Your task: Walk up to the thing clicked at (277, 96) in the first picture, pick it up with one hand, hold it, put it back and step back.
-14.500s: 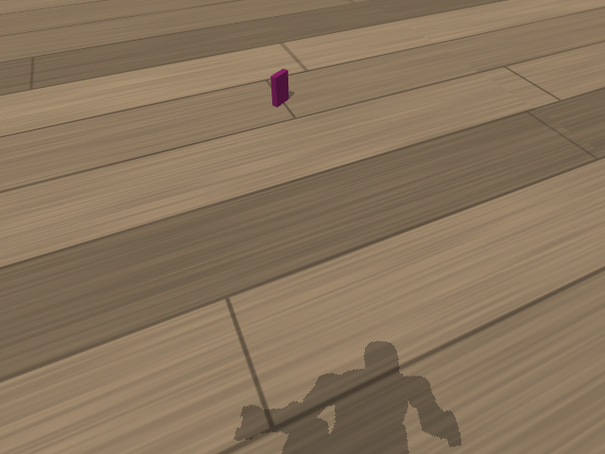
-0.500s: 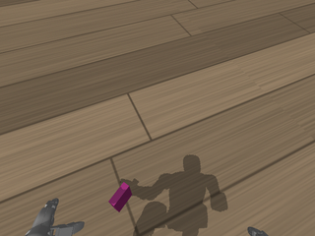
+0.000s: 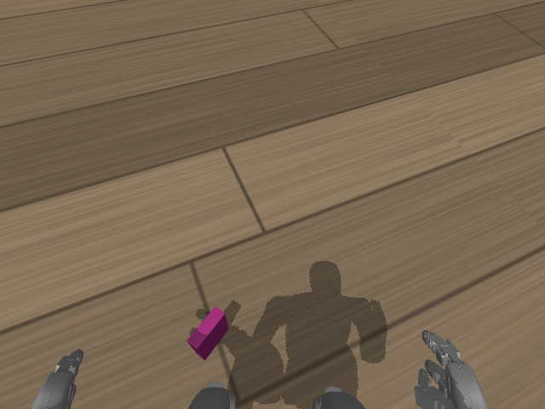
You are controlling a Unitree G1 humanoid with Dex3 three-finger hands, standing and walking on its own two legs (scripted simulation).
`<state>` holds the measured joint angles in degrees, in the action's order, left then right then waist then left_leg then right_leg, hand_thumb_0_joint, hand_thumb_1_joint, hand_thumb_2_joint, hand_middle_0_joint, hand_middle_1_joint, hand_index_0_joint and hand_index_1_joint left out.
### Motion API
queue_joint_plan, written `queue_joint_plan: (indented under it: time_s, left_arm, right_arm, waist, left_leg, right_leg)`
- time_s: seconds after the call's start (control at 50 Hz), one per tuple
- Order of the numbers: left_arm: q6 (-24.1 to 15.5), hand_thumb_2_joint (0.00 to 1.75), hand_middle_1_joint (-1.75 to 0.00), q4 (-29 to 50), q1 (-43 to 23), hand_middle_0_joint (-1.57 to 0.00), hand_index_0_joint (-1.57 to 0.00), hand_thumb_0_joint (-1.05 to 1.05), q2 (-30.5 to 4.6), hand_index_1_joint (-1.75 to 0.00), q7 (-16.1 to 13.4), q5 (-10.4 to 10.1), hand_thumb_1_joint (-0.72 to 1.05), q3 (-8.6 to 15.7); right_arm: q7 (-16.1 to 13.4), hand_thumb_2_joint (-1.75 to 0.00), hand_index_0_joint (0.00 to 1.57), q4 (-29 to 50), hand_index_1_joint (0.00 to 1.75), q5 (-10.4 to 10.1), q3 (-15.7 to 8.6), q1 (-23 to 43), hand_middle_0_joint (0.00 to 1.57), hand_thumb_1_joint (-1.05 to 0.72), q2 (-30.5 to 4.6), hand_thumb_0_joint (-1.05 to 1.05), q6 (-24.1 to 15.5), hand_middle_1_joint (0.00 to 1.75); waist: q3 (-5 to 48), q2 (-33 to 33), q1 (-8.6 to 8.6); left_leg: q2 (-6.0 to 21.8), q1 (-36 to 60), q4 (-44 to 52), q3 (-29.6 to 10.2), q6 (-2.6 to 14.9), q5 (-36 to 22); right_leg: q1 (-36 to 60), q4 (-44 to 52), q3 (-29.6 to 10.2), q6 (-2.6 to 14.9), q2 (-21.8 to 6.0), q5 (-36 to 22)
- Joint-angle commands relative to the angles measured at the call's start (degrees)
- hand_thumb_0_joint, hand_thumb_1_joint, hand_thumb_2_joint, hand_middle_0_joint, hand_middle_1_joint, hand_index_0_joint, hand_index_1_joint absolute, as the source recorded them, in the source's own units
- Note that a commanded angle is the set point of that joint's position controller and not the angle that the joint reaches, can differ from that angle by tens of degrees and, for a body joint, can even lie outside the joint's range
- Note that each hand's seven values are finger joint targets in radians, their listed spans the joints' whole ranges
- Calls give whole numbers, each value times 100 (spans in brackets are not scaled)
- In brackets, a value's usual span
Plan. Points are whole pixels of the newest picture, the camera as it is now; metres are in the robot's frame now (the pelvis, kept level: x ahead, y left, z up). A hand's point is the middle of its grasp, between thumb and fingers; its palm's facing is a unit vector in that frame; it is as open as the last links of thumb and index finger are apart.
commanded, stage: go down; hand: left
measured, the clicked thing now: (209, 334) +0.35 +0.18 -0.62
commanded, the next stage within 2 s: none
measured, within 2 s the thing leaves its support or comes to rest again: neither
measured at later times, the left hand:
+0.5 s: hand (98, 372) +0.20 +0.31 -0.20, palm faces +0.10 -0.96 -0.26, open 17.1 cm
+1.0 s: hand (101, 341) +0.26 +0.34 -0.26, palm faces +0.10 -0.97 -0.22, open 17.1 cm
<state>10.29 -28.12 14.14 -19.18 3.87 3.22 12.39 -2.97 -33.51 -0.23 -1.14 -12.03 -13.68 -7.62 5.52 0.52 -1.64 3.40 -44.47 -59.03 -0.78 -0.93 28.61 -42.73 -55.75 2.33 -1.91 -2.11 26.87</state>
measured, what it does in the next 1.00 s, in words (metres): lowers itself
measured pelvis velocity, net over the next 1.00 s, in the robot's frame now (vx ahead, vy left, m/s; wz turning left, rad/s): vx -0.08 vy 0.00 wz -0.05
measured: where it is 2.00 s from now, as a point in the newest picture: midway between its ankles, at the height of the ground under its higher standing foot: outside the picture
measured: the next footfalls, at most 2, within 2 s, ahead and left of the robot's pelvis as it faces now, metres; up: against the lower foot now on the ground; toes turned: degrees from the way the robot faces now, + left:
none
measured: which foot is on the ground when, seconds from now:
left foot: down 0.00-1.00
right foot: down 0.00-1.00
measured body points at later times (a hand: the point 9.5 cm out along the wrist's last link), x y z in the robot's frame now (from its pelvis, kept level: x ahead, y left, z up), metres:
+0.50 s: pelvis -0.04 +0.00 -0.11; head +0.10 +0.03 +0.32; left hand +0.19 +0.36 -0.18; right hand +0.15 -0.26 -0.19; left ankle +0.00 +0.12 -0.67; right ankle +0.00 -0.14 -0.67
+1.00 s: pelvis -0.08 +0.00 -0.21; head +0.10 +0.04 +0.20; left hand +0.25 +0.39 -0.25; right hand +0.08 -0.28 -0.32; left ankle +0.00 +0.12 -0.67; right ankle +0.00 -0.14 -0.67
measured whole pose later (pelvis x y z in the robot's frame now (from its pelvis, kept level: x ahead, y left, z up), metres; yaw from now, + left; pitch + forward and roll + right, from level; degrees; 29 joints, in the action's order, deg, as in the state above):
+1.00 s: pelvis -0.08 +0.00 -0.21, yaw -3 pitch +31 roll -5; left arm -19.9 -50.2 -18.0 -36.8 26.6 -5.3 34.2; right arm -1.7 -37.1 1.0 1.8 -7.4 -17.4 -9.4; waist 9.0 1.3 -2.8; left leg 3.2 -102.4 -108.3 -5.3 -1.5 37.6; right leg -100.0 -104.7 2.7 -1.3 -1.8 36.0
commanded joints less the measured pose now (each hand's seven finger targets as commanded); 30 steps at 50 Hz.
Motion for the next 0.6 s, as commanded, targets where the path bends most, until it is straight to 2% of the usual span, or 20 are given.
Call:
queue_joint_plan:
  time_s: [0.0,0.04,0.1,0.14,0.18,0.22,0.24,0.26,0.32,0.36,0.38,0.42,0.44,0.46,0.48,0.5,0.52,0.54,0.56,0.58]
  left_arm:
    - [-49,11,-10,1109,249,-5,-5,0,-1006,-10,-19,-93,-54,437]
    - [-41,12,-10,1219,331,-5,-5,0,-990,-10,6,-121,-52,459]
    - [-93,12,-10,1532,405,-4,-5,0,-1126,-10,48,-176,-50,628]
    - [-128,13,-9,1582,565,-4,-5,0,-1068,-10,59,-205,-48,631]
    - [-200,14,-9,1682,418,-4,-4,0,-1189,-10,66,-233,-45,754]
    - [-331,14,-10,1479,11,-5,-5,0,-1295,-11,102,-263,-47,852]
    - [-448,13,-9,1210,-145,-5,-5,0,-1294,-9,124,-300,-46,944]
    - [-596,13,-9,1011,-338,-5,-5,0,-1460,-9,175,-338,-46,1121]
    - [-1204,13,-10,499,-879,-4,-5,0,-1558,-10,514,-471,-48,1260]
    - [-1668,12,-11,436,-1111,-5,-5,0,-1864,-11,827,-640,-52,1504]
    - [-1861,11,-12,335,-1250,-5,-6,0,-1852,-12,982,-691,-55,1474]
    - [-2184,13,-13,497,-1449,-5,-5,0,-2204,-13,1214,-715,-57,1683]
    - [-2280,12,-14,390,-1554,-5,-6,0,-2126,-14,1320,-752,-60,1606]
    - [-2356,15,-16,443,-1767,-5,-5,0,-2285,-16,1367,-755,-59,1707]
    - [-2400,15,-16,320,-1748,-5,-5,0,-2202,-17,1423,-814,-61,1722]
    - [-2428,16,-18,128,-1866,-5,-5,0,-2289,-18,1456,-833,-61,1828]
    - [-2467,17,-17,-42,-1880,-5,-5,0,-2184,-18,1482,-851,-60,1784]
    - [-2513,18,-19,-99,-1941,-5,-5,0,-2409,-19,1504,-893,-61,2020]
    - [-2534,18,-19,-182,-1928,-5,-5,0,-2603,-20,1512,-883,-61,2171]
    - [-2551,18,-19,-290,-1850,-5,-5,0,-2705,-19,1523,-860,-61,2269]
  right_arm:
    - [-111,-89,20,815,30,-17,-372,-40,20,-84,-865,0,-310,30]
    - [-122,-89,20,856,30,-1,-362,-61,20,-84,-852,0,-353,30]
    - [-121,-89,20,945,30,21,-363,-42,20,-86,-826,0,-404,30]
    - [-125,-89,20,982,30,20,-358,-40,20,-86,-811,0,-422,30]
    - [-124,-90,20,999,30,33,-356,-22,20,-87,-828,0,-449,30]
    - [-130,-90,20,975,30,34,-347,21,20,-89,-852,0,-476,30]
    - [-116,-90,20,923,30,53,-342,33,20,-88,-869,0,-502,30]
    - [-105,-90,20,894,30,58,-335,67,20,-90,-878,0,-528,30]
    - [-69,-91,20,855,30,76,-364,59,20,-91,-913,0,-621,30]
    - [-46,-91,20,793,30,74,-384,59,20,-92,-1014,0,-692,30]
    - [-37,-91,20,770,30,74,-402,61,20,-92,-1044,0,-710,30]
    - [-34,-90,20,739,30,71,-418,43,20,-91,-1128,0,-703,30]
    - [-33,-90,20,694,30,66,-413,47,20,-90,-1174,0,-679,30]
    - [-41,-90,20,673,30,67,-406,34,20,-89,-1206,0,-652,30]
    - [-33,-90,20,607,30,57,-416,27,20,-89,-1241,0,-613,30]
    - [-31,-90,20,565,30,49,-396,21,20,-88,-1293,0,-587,30]
    - [-17,-90,20,578,30,37,-388,6,20,-88,-1291,0,-558,30]
    - [-14,-90,20,525,30,25,-368,9,20,-88,-1320,0,-526,30]
    - [-13,-90,20,471,30,28,-374,-21,20,-88,-1339,0,-491,30]
    - [-11,-90,20,467,30,36,-372,-11,20,-88,-1323,0,-464,30]
  waist:
    - [1188,-544,-57]
    - [1259,-521,-86]
    - [1464,-638,-31]
    - [1514,-586,-28]
    - [1533,-644,-16]
    - [1466,-585,-116]
    - [1327,-475,-129]
    - [1299,-471,-81]
    - [1538,-372,-123]
    - [1951,-577,15]
    - [2096,-593,-22]
    - [2508,-967,138]
    - [2627,-1066,118]
    - [2779,-1171,125]
    - [2924,-1158,156]
    - [2974,-1115,132]
    - [2902,-1007,115]
    - [2976,-996,206]
    - [3129,-966,292]
    - [3293,-748,296]
  left_leg:
    - [-164,640,615,-30,64,-1840]
    - [-172,554,449,-23,77,-1898]
    - [-151,414,275,-88,68,-1964]
    - [-169,306,159,-76,78,-1941]
    - [-160,194,76,-101,68,-1836]
    - [-146,-107,-157,-149,84,-1751]
    - [-139,-359,-290,-154,85,-1622]
    - [-151,-638,-508,-151,108,-1520]
    - [-220,-1340,-1116,-73,163,-963]
    - [-263,-1614,-1425,-63,171,-772]
    - [-265,-1744,-1552,-84,174,-643]
    - [-230,-1671,-1615,-186,104,-533]
    - [-190,-1583,-1609,-287,62,-447]
    - [-170,-1583,-1692,-341,48,-502]
    - [-160,-1531,-1778,-369,39,-638]
    - [-147,-1608,-1872,-431,37,-675]
    - [-161,-1790,-1924,-427,49,-531]
    - [-165,-1934,-2029,-465,59,-547]
    - [-192,-1997,-2176,-413,74,-813]
    - [-224,-2141,-2350,-329,125,-956]
  right_leg:
    - [296,339,87,250,209,-1374]
    - [220,227,81,245,198,-1447]
    - [17,-14,101,256,202,-1423]
    - [-70,-110,89,262,208,-1431]
    - [-225,-246,98,269,214,-1315]
    - [-540,-461,94,266,201,-1234]
    - [-735,-619,104,258,214,-1115]
    - [-967,-804,84,264,186,-1030]
    - [-1598,-1323,0,269,166,-670]
    - [-1935,-1674,-62,291,125,-499]
    - [-2094,-1804,-87,289,115,-391]
    - [-2400,-2114,-102,324,90,-226]
    - [-2644,-2284,-43,331,102,-146]
    - [-2821,-2400,-31,343,97,-170]
    - [-2929,-2508,-6,343,99,-262]
    - [-3103,-2635,39,347,111,-270]
    - [-3184,-2671,47,348,123,-179]
    - [-3250,-2776,55,352,119,-186]
    - [-3142,-2819,31,359,104,-393]
    - [-2974,-2808,10,353,118,-502]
